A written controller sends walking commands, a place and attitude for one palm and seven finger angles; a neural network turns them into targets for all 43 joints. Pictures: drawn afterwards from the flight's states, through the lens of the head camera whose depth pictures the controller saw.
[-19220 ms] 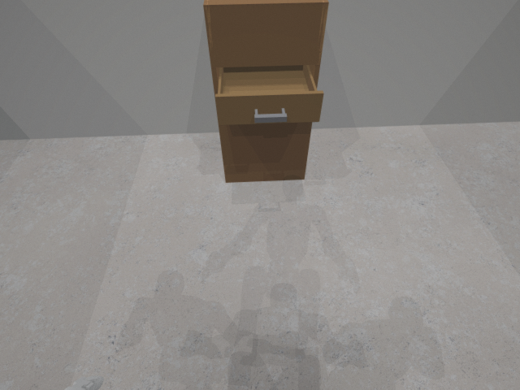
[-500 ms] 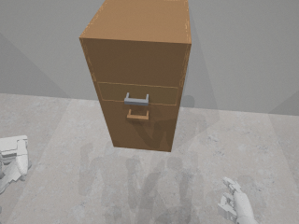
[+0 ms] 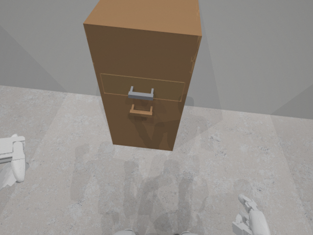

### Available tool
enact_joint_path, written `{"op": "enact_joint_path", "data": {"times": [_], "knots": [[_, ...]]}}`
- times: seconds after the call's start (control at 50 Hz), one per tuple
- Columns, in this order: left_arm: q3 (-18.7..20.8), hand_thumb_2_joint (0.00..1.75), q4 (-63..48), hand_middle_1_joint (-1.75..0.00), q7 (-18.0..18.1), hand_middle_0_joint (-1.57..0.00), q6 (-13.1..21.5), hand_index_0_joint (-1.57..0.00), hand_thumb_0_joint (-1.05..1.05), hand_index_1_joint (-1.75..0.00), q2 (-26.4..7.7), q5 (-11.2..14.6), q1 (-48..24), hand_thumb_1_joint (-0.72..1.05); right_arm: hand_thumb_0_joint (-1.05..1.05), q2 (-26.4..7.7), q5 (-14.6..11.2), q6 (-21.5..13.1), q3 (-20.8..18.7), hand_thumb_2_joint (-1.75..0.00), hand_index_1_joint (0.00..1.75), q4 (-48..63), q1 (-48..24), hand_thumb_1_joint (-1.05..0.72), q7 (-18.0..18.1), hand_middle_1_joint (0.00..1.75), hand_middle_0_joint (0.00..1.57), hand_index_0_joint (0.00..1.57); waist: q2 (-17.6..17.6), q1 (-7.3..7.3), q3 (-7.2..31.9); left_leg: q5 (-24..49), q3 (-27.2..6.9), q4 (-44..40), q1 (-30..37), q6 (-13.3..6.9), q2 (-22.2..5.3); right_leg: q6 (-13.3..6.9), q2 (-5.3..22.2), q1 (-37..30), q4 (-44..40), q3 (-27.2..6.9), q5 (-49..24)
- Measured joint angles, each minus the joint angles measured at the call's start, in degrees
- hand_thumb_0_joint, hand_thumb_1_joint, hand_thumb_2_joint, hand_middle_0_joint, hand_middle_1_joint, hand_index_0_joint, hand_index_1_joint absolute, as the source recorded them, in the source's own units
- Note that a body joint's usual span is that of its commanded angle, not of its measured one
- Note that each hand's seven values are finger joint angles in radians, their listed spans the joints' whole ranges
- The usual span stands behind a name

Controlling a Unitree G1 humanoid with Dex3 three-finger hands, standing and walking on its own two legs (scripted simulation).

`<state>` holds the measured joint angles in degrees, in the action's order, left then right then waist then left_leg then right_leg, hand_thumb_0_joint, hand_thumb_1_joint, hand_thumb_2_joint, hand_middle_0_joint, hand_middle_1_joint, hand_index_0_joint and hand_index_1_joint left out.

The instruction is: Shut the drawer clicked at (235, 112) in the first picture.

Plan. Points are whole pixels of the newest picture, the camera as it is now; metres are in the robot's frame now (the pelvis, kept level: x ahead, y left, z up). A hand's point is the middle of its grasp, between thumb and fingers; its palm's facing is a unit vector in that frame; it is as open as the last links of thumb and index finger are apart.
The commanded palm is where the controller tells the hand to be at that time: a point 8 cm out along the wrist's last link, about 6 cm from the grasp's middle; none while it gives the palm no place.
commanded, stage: step back with the hand held close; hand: left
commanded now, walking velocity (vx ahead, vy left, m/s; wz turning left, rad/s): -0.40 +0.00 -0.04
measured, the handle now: (141, 92) +0.73 +0.09 -0.17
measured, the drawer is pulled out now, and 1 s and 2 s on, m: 0.00 0.00 0.00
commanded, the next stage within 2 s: stop stepping back and stand still in 0.46 s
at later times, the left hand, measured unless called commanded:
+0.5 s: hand (15, 222) +0.12 +0.20 +0.18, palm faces +0.22 -0.81 -0.54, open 3.2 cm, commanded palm +0.06 +0.25 +0.19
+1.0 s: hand out of the picture -0.02 +0.20 +0.18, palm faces +0.38 -0.81 -0.44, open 3.2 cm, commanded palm -0.09 +0.25 +0.19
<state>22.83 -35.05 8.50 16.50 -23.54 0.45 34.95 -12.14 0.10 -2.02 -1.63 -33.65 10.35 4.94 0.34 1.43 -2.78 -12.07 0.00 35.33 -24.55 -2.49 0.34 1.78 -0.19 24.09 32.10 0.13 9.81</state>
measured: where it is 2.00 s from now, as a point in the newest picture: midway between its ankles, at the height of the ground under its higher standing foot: outside the picture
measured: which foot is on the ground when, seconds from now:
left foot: down 0.00-0.30, up 0.32-0.42, down 0.44-0.68, up 0.70-0.88, down 0.90-1.00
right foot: up 0.00-0.14, down 0.16-1.00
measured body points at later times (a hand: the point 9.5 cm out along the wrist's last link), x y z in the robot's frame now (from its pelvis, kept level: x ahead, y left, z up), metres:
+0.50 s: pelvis -0.09 -0.02 +0.01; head -0.05 -0.01 +0.46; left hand +0.10 +0.25 +0.21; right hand +0.08 -0.28 -0.06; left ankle -0.04 +0.07 -0.73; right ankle -0.13 -0.12 -0.72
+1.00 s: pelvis -0.22 -0.03 +0.00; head -0.25 -0.02 +0.45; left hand -0.05 +0.25 +0.20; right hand -0.11 -0.28 -0.08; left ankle -0.20 +0.10 -0.73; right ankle -0.19 -0.12 -0.71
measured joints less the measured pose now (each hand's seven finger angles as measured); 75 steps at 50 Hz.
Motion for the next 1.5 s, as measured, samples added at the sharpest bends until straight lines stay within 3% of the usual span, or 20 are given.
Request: {"op": "enact_joint_path", "data": {"times": [0.1,0.18,0.24,0.32,0.38,0.42,0.52,0.62,0.68,0.78,0.84,0.9,0.98,1.04,1.12,1.18,1.26,1.32,1.4,1.5], "knots": [[2.59,0.89,0.53,-1.60,-0.72,-1.41,0.05,-1.40,0.01,-1.60,-1.80,-0.21,0.47,0.89,0.02,1.71,0.63,-2.02,0.28,-0.90,0.30,0.06,2.12,-0.91,-0.16,0.30,0.20,0.20,-0.73,0.30,3.00,2.07,-2.30,-2.56,-1.66,0.17,-0.47,-0.56,-4.35,-4.32,9.42,-1.40,7.23],[2.96,0.89,-0.46,-1.60,-0.99,-1.41,0.83,-1.40,0.01,-1.60,-0.81,1.17,1.84,0.89,0.02,2.30,1.76,-4.08,1.40,-0.90,0.30,-1.29,0.38,-0.90,-1.44,0.30,0.20,0.20,1.02,-2.15,4.69,4.41,-0.05,-5.40,-3.96,0.80,-0.76,-1.24,-3.75,-11.77,0.97,-1.76,10.98],[1.16,0.90,-0.68,-1.60,-1.68,-1.41,0.63,-1.40,0.01,-1.60,0.09,1.29,-0.22,0.89,0.01,2.11,2.26,-4.11,1.74,-0.90,0.30,-1.57,-4.00,-0.90,-2.66,0.30,0.20,0.20,1.07,-3.62,1.61,7.22,2.16,-7.69,-4.39,1.40,-1.73,-2.50,-3.39,-13.14,-5.04,-2.29,12.97],[-1.06,0.89,-1.88,-1.60,-3.17,-1.41,-0.05,-1.40,0.01,-1.60,-0.97,1.65,-0.52,0.89,0.01,1.80,0.56,-1.23,2.05,-0.90,0.30,0.20,-6.27,-0.90,-3.08,0.30,0.20,0.21,-1.85,-1.83,-0.85,9.56,1.64,-8.10,-3.98,1.72,-3.76,-3.86,-5.55,-13.53,-6.82,-1.54,8.93],[0.69,0.89,-2.10,-1.60,-3.80,-1.41,0.17,-1.40,0.01,-1.60,-3.53,1.95,2.90,0.89,0.02,2.06,-0.78,0.89,2.48,-0.90,0.30,1.56,-4.01,-0.90,-2.16,0.30,0.20,0.21,-0.20,-0.78,1.90,-0.67,1.13,0.07,-3.97,1.49,-1.57,-4.38,-4.91,-12.85,-7.55,-1.84,7.90],[1.90,0.89,-1.51,-1.60,-3.64,-1.41,-0.43,-1.40,0.01,-1.60,-3.99,2.40,4.45,0.89,0.02,1.41,-0.71,1.58,2.76,-0.90,0.30,1.96,-2.65,-0.90,-1.27,0.30,0.20,0.21,0.75,-0.76,3.62,-0.20,1.54,-0.54,-1.53,1.65,-0.25,-4.46,-4.44,-11.96,-7.75,-2.40,7.05],[1.25,0.89,1.41,-1.60,-2.95,-1.41,-2.32,-1.40,0.01,-1.60,-3.64,3.00,1.38,0.89,0.01,-0.70,-0.62,1.69,1.11,-0.90,0.30,1.52,-2.34,-0.91,-0.53,0.30,0.20,0.20,1.29,-0.93,2.62,4.52,1.90,-10.97,3.71,0.06,0.97,-0.53,-3.51,-7.23,-0.69,-1.96,7.89],[-0.93,0.89,0.42,-1.60,-2.30,-1.40,-4.81,-1.40,0.01,-1.60,-2.27,3.03,2.68,0.89,0.02,-0.66,0.34,-1.32,0.59,-0.90,0.30,2.06,-1.21,-0.91,-1.61,0.30,0.20,0.20,0.93,-0.82,1.38,9.01,1.99,-13.26,3.63,0.10,0.55,-0.49,-3.14,-3.92,9.16,-1.67,15.85],[-0.54,0.89,-1.09,-1.60,-1.64,-1.40,-5.31,-1.40,0.01,-1.60,-2.56,2.54,5.48,0.89,0.01,0.05,0.20,-1.62,1.21,-0.90,0.30,2.96,0.58,-0.91,-1.41,0.30,0.20,0.20,1.14,-0.63,2.10,6.58,1.97,-9.75,0.93,0.78,0.33,-1.89,-1.71,-7.87,1.38,-0.29,16.01],[-1.72,0.89,0.26,-1.60,-0.39,-1.41,-6.07,-1.40,0.01,-1.60,0.10,1.19,3.40,0.89,0.01,0.45,0.47,-0.56,1.31,-0.90,0.30,-0.92,3.32,-0.91,-0.55,0.30,0.20,0.20,1.57,-2.38,3.46,-6.17,1.08,12.55,-3.83,2.75,0.85,-4.72,-0.59,-7.53,-1.65,1.28,5.40],[-2.35,0.89,2.25,-1.60,0.74,-1.41,-5.99,-1.41,0.01,-1.60,2.52,0.59,0.93,0.89,0.02,0.39,0.52,-1.09,1.82,-0.90,0.30,-2.73,5.90,-0.90,0.34,0.30,0.20,0.20,2.22,-2.59,6.07,-8.44,2.50,8.67,2.22,1.66,-0.56,-4.27,1.12,-7.04,-2.19,3.09,5.53],[-3.18,0.89,3.22,-1.60,1.44,-1.41,-5.79,-1.41,0.01,-1.60,3.88,0.07,-1.83,0.89,0.02,-1.01,0.67,-3.02,1.79,-0.90,0.30,-2.46,7.50,-0.90,1.13,0.30,0.20,0.20,0.33,-1.07,7.17,-11.29,1.13,-3.62,9.56,-0.30,-2.22,-3.58,0.98,-4.43,1.27,5.17,7.87],[-1.73,0.90,4.84,-1.60,1.14,-1.41,-5.49,-1.41,0.01,-1.60,2.17,-0.42,-2.34,0.89,0.02,0.73,0.55,-4.34,1.99,-0.90,0.30,-2.97,6.66,-0.90,0.77,0.30,0.20,0.20,1.89,1.26,4.92,-3.57,1.11,-2.62,9.11,1.70,-0.74,-1.87,0.74,-1.38,12.63,2.72,14.60],[-0.86,0.89,4.77,-1.60,0.66,-1.41,-5.41,-1.40,0.01,-1.60,0.47,-0.62,0.34,0.89,0.02,1.98,0.53,-4.83,2.61,-0.90,0.30,-2.47,8.00,-0.90,0.02,0.30,0.20,0.20,1.02,2.04,5.28,-3.62,0.46,-2.50,9.10,2.25,-1.38,-2.06,-0.33,-4.46,9.32,3.71,15.70],[-1.01,0.89,3.58,-1.60,-0.10,-1.41,-4.40,-1.40,0.01,-1.60,-0.03,-0.68,0.46,0.89,0.02,1.85,0.76,-3.56,2.33,-0.90,0.30,-3.28,7.44,-0.90,-0.89,0.30,0.20,0.20,0.57,0.44,3.81,-11.63,0.16,13.47,1.78,1.76,-1.24,-5.82,-0.58,-5.75,3.49,4.30,5.00],[-1.97,0.89,4.29,-1.60,-0.53,-1.41,-3.71,-1.41,0.01,-1.60,1.96,-0.45,-0.14,0.89,0.02,0.95,0.79,-2.57,1.94,-0.90,0.30,-5.16,7.02,-0.90,-1.07,0.30,0.20,0.20,0.79,-0.80,4.07,-10.09,1.90,20.45,-1.55,1.74,-1.32,-6.09,0.05,-6.65,1.31,4.46,3.83],[-2.47,0.89,4.65,-1.60,-0.08,-1.41,-3.69,-1.41,0.01,-1.60,3.38,-0.29,0.52,0.89,0.02,0.20,0.74,-3.15,1.69,-0.90,0.30,-4.77,7.23,-0.90,0.11,0.30,0.20,0.20,2.03,-1.53,5.20,-8.96,4.95,7.87,3.15,0.85,-2.02,-5.40,1.35,-7.29,-1.06,4.38,3.49],[-2.88,0.89,3.65,-1.60,0.39,-1.41,-3.61,-1.41,0.01,-1.60,3.68,-0.29,0.09,0.89,0.02,-1.34,0.94,-4.63,1.17,-0.90,0.30,-2.96,6.65,-0.90,0.98,0.30,0.20,0.20,0.48,-1.44,4.74,-6.60,3.95,-3.58,8.12,0.23,-2.79,-4.33,0.83,-6.16,1.18,5.22,5.24],[-1.74,0.89,4.31,-1.60,0.32,-1.41,-3.80,-1.41,0.01,-1.60,2.16,-0.61,-1.81,0.89,0.02,-0.50,0.26,-5.21,1.15,-0.90,0.30,-2.34,4.16,-0.91,0.89,0.30,0.20,0.20,1.05,-1.20,2.72,-0.92,3.86,-2.49,8.25,2.28,-2.06,-2.20,0.56,-5.80,4.99,3.10,8.88],[-1.25,0.89,5.15,-1.60,-0.03,-1.41,-4.34,-1.41,0.01,-1.60,2.41,-0.39,-1.11,0.89,0.02,0.98,-0.02,-5.30,2.16,-0.90,0.30,-1.61,3.13,-0.91,-0.46,0.30,0.20,0.20,-0.69,-1.39,2.70,-4.19,2.71,-0.98,7.78,2.45,-2.42,-4.32,-0.61,-7.43,1.53,3.29,4.10]]}}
